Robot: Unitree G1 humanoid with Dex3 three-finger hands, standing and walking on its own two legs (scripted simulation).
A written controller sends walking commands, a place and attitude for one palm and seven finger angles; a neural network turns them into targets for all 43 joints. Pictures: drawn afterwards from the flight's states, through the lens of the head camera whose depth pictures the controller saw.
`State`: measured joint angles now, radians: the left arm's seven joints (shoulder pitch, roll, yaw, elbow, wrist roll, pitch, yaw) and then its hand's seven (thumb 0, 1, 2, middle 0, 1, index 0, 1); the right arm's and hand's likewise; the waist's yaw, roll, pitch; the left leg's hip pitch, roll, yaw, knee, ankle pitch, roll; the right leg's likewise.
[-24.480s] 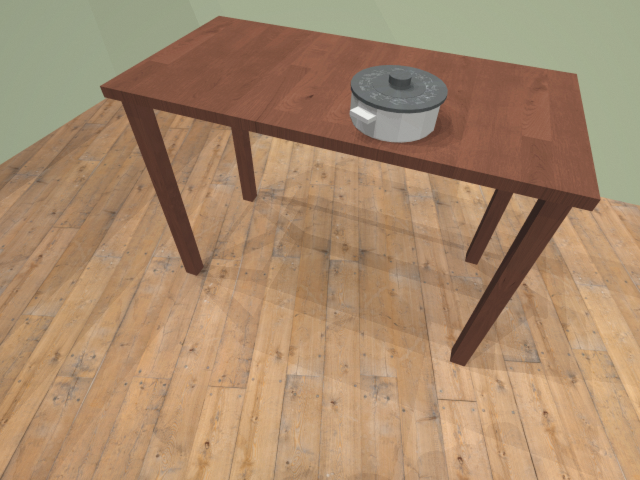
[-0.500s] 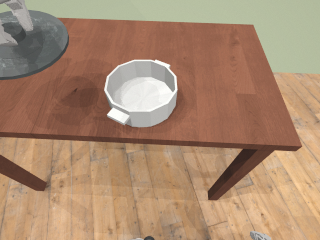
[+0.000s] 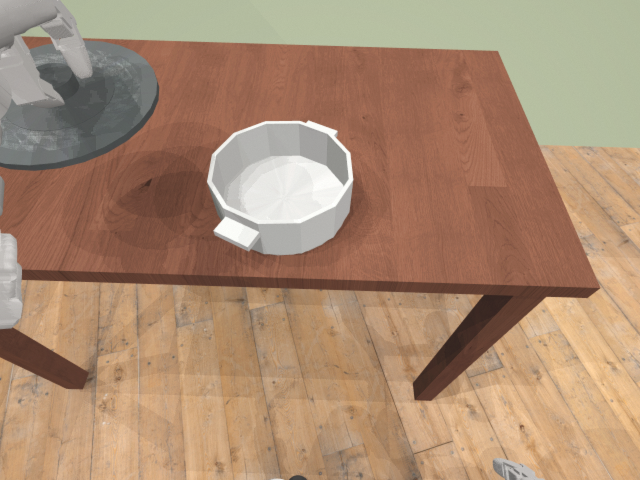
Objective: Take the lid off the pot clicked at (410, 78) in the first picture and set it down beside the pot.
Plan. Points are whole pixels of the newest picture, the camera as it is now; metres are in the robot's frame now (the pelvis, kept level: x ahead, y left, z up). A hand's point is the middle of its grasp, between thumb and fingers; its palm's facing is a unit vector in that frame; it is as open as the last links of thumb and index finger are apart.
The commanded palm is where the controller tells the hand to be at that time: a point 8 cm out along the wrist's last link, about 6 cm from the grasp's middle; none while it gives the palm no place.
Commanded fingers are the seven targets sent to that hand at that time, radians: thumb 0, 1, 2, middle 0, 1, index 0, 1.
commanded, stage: lower the lid onto the table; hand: left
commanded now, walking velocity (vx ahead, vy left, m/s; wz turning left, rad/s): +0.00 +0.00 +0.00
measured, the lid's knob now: (52, 82) +0.50 +0.30 +0.21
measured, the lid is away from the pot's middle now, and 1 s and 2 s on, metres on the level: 0.24 0.22 0.24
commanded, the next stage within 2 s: none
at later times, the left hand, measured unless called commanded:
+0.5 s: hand (56, 106) +0.46 +0.28 +0.21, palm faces -0.33 -0.14 -0.93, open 7.5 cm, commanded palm +0.47 +0.28 +0.28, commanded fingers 0.00 0.61 1.03 -0.83 -1.07 -0.87 -1.04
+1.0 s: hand (84, 126) +0.47 +0.27 +0.17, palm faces -0.40 -0.14 -0.91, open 7.5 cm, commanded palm +0.49 +0.29 +0.25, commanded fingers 0.00 0.61 1.03 -0.83 -1.07 -0.87 -1.04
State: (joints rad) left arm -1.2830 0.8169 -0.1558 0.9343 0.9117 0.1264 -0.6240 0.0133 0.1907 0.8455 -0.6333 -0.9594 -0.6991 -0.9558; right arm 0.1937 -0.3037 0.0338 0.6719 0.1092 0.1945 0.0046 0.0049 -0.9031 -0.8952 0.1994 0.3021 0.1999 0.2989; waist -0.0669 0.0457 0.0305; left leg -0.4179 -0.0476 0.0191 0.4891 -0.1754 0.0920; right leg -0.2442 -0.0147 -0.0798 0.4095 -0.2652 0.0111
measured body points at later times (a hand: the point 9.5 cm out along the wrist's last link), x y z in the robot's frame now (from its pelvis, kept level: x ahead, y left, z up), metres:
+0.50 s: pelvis -0.01 -0.01 +0.00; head +0.05 -0.01 +0.44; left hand +0.47 +0.28 +0.26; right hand +0.09 -0.28 -0.12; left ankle +0.04 +0.06 -0.74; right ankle -0.04 -0.14 -0.74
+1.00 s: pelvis +0.00 -0.01 +0.00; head +0.07 -0.01 +0.44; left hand +0.49 +0.28 +0.22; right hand +0.06 -0.30 -0.13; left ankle +0.04 +0.06 -0.74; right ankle -0.04 -0.14 -0.74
